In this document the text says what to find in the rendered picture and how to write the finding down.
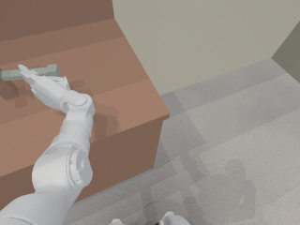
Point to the tap lever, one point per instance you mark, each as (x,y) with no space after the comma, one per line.
(52,70)

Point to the robot left hand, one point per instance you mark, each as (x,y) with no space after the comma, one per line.
(48,89)

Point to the left robot upper arm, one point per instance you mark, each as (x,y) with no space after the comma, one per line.
(58,179)

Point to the robot shin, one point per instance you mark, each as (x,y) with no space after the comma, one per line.
(116,220)
(169,214)

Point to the left robot forearm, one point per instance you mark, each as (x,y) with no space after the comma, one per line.
(76,129)

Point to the robot right shin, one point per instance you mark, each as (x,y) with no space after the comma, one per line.
(169,214)

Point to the robot left shin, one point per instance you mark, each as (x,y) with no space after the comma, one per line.
(116,220)

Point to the counter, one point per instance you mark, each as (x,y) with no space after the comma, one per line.
(85,41)

